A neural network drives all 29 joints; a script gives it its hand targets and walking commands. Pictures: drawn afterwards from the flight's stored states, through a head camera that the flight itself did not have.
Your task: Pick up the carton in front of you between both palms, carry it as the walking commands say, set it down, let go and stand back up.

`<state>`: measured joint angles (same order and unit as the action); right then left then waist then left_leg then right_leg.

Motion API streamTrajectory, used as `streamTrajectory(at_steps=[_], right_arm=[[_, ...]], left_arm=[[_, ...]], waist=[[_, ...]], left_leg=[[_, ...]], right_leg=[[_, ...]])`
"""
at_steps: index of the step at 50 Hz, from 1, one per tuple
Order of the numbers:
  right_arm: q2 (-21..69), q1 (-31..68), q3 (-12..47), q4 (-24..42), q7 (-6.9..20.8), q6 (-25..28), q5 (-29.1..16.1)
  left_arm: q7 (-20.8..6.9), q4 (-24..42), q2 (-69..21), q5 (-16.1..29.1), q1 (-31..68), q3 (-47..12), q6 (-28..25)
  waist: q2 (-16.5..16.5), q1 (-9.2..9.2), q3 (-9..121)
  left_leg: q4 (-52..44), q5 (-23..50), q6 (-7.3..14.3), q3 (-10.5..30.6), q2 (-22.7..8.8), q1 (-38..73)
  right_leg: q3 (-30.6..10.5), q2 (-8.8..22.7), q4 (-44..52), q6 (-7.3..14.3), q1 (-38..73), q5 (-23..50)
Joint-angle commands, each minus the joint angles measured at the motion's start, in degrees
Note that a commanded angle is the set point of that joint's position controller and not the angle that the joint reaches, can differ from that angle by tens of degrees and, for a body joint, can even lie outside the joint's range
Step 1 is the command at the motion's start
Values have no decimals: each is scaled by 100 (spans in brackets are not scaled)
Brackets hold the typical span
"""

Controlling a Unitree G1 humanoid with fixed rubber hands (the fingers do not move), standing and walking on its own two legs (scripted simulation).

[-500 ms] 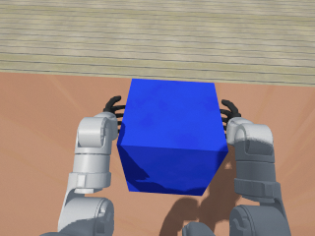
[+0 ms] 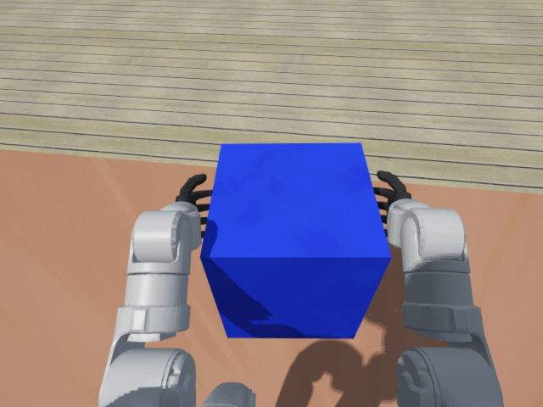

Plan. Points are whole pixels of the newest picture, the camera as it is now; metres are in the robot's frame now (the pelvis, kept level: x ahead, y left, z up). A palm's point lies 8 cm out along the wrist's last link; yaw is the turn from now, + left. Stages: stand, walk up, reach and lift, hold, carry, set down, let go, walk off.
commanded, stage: carry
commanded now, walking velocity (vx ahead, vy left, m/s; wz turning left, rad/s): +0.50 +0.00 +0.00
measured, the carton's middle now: (290, 245) +0.34 +0.01 +0.02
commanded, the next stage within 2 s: none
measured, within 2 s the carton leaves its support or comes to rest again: neither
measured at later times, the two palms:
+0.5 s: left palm (219, 107) +0.66 +0.17 +0.05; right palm (362, 112) +0.64 -0.13 +0.06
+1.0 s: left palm (249, 49) +0.94 +0.14 +0.04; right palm (361, 47) +0.96 -0.16 +0.04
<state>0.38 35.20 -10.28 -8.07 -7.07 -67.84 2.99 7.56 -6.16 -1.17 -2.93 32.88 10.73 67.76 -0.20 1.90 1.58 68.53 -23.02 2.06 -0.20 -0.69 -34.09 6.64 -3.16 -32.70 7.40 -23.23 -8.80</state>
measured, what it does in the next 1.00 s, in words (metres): goes down: left foot 0.03 m lower, then right foot 0.03 m lower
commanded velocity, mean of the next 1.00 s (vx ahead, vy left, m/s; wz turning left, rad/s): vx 0.50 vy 0.00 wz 0.00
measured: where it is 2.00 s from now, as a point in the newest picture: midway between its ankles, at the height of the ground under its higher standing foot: (294, 201)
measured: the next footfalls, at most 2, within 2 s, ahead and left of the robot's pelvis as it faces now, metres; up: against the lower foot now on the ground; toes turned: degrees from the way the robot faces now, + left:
left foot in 0.34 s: +0.38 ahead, +0.08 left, -0.03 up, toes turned +2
right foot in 0.86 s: +0.69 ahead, -0.06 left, -0.06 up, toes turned -4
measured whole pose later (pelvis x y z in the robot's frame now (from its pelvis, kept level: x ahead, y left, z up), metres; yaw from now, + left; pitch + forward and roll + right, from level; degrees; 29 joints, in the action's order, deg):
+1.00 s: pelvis +0.60 -0.01 -0.07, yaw +0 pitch +4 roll +1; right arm -0.5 36.2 -10.7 -11.4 -7.1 -67.4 1.9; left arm 7.5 -8.9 -1.6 -4.1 34.2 11.2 68.1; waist -0.4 1.1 4.1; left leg 73.8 -26.3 2.8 -0.6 1.8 -27.4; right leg 6.8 -3.2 -34.6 7.3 -26.3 -7.1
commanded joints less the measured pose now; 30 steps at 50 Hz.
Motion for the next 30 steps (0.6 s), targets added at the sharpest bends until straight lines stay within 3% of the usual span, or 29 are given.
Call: streamTrajectory(at_steps=[1,5,12,14,15,16,17,18,19,20,21,22,23,26,30], right_arm=[[6450,3920,3633,1028,1104,252,-2280],[6209,3694,3736,1251,1015,250,-2147],[5761,3378,3661,938,1075,68,-1863],[5692,3304,3538,686,1142,37,-1775],[5659,3249,3459,523,1173,39,-1729],[5650,3188,3370,374,1205,55,-1688],[5596,3161,3254,269,1249,72,-1661],[5574,3123,3112,66,1287,78,-1662],[5440,3177,3024,-119,1304,123,-1607],[5773,3126,3106,-139,1351,162,-1781],[6045,3531,3264,209,1396,227,-2008],[6283,4010,3435,556,1422,262,-2255],[6470,4367,3599,826,1433,285,-2485],[6643,4464,3797,1245,1424,312,-2791],[6488,4005,3889,1347,1463,293,-2807]], left_arm=[[-1454,1243,-6463,2827,4718,-3888,-240],[-1465,1387,-6244,2799,4421,-3941,-207],[-1539,873,-5887,2599,3886,-3880,-105],[-1566,581,-5907,2554,3845,-3844,-123],[-1585,441,-5959,2556,3869,-3843,-136],[-1607,315,-6012,2569,3956,-3850,-155],[-1621,197,-6058,2562,4024,-3835,-178],[-1628,67,-6180,2536,4064,-3827,-179],[-1607,-124,-6221,2561,4161,-3674,-146],[-1577,77,-6302,2561,4339,-3702,-185],[-1539,288,-6410,2593,4673,-3735,-235],[-1483,456,-6531,2593,4791,-3729,-283],[-1410,589,-6579,2565,4765,-3705,-309],[-1209,850,-6553,2443,4356,-3721,-336],[-1052,1050,-6332,2183,3923,-3801,-368]], waist=[[514,26,2633],[585,193,2630],[625,499,2129],[755,365,2066],[755,169,2164],[611,-113,2366],[207,-286,2630],[-751,-180,2961],[-1767,-556,3487],[-1249,-538,3236],[-818,-564,2868],[-263,-459,2642],[-115,-359,2557],[-398,-297,2688],[-540,-505,2762]], left_leg=[[-518,394,-90,8,-221,-801],[-1288,1168,-94,-148,-195,-1262],[-3742,2757,86,-750,338,-631],[-4319,3074,277,-746,352,315],[-4495,3148,343,-824,400,1035],[-4784,3441,359,-845,325,2059],[-4420,4028,325,-245,-272,3324],[-3369,6276,508,1313,-1664,4727],[-3743,4661,1746,3147,-2446,5800],[-4106,2836,1673,3282,-2109,5321],[-4342,2279,1454,2856,-1737,4698],[-4470,2280,1287,2511,-1611,4153],[-4594,2374,1205,2238,-1551,3711],[-4643,2895,1063,1618,-1328,3383],[-4309,4602,972,1156,-1172,4104]], right_leg=[[-2077,1715,962,550,2517,1941],[-1662,1524,656,400,3170,3467],[-1038,946,274,183,3488,3949],[-923,981,-63,47,3141,3917],[-792,971,-510,-88,2899,4087],[-531,873,-1301,-263,2430,3776],[-464,684,-2332,-374,1371,2171],[-395,277,-3202,-521,-100,-1755],[-678,-277,-4837,-681,-1691,-2814],[-918,34,-4942,-480,-2079,-2455],[-881,176,-4690,-430,-2122,-2099],[-884,350,-4311,-452,-1991,-1751],[-897,479,-3967,-501,-1795,-1533],[-707,551,-3307,-632,-1477,-1307],[-526,563,-2525,-689,-2137,-666]])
